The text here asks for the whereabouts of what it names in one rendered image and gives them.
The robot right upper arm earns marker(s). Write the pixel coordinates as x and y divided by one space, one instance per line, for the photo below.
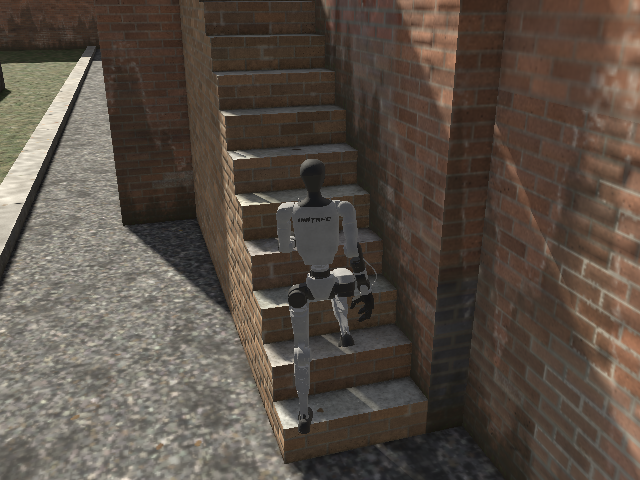
346 210

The left robot forearm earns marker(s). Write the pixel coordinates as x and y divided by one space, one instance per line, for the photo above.
291 237

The robot head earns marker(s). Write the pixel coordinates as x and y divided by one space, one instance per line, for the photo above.
312 172

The right robot hand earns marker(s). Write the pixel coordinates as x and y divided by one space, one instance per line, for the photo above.
369 305

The robot left upper arm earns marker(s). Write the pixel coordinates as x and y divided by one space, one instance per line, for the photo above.
283 216

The humanoid robot torso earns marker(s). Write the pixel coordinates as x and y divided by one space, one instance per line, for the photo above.
316 232

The right robot forearm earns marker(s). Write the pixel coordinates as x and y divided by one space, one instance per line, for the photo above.
360 273

